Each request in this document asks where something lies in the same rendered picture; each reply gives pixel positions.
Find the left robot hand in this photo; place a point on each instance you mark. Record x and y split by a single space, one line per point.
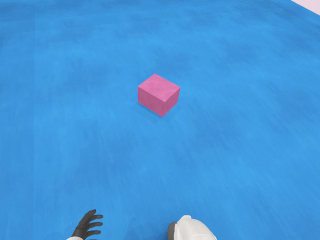
84 225

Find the right robot shin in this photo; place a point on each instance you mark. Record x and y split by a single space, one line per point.
184 217

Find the carton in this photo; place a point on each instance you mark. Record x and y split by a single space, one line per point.
158 94

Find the robot right thigh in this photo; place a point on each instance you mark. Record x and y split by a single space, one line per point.
192 229

